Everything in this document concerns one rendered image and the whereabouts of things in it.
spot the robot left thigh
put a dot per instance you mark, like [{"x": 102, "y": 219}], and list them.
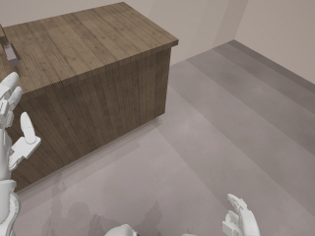
[{"x": 121, "y": 231}]

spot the left robot forearm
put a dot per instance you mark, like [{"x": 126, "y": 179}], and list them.
[{"x": 10, "y": 207}]

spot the right robot hand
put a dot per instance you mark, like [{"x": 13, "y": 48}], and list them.
[{"x": 242, "y": 224}]

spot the tap lever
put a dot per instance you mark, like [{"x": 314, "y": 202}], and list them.
[{"x": 11, "y": 56}]

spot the left robot hand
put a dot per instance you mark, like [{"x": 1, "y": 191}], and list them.
[{"x": 10, "y": 96}]

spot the counter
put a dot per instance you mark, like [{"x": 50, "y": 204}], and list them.
[{"x": 87, "y": 78}]

